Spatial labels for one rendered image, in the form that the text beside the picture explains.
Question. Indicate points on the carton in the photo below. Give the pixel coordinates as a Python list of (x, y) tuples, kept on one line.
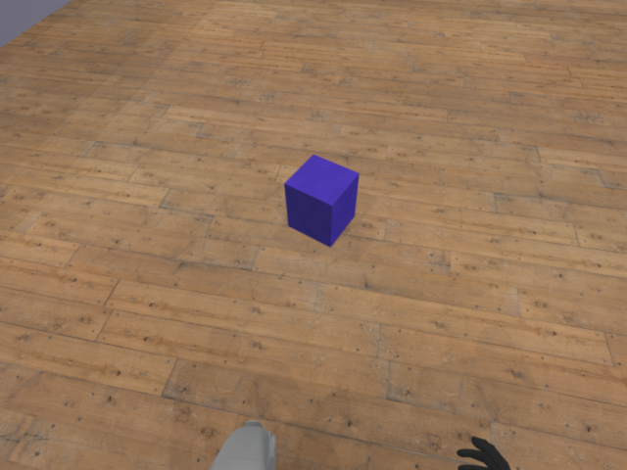
[(321, 199)]

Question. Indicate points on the robot right hand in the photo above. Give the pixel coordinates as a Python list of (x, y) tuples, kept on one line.
[(489, 455)]

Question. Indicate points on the left robot thigh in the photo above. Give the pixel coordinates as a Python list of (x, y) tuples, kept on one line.
[(247, 448)]

